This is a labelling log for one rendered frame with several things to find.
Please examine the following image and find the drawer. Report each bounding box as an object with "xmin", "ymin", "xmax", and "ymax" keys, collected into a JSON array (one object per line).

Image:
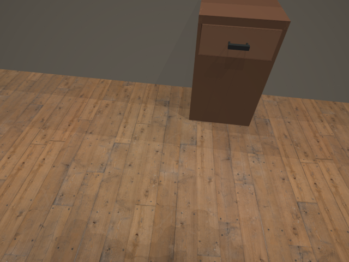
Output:
[{"xmin": 199, "ymin": 24, "xmax": 282, "ymax": 60}]

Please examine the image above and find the cabinet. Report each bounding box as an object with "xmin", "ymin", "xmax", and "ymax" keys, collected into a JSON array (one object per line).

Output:
[{"xmin": 189, "ymin": 0, "xmax": 291, "ymax": 126}]

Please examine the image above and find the handle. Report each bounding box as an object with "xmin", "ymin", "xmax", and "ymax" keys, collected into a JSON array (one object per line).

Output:
[{"xmin": 228, "ymin": 41, "xmax": 250, "ymax": 51}]

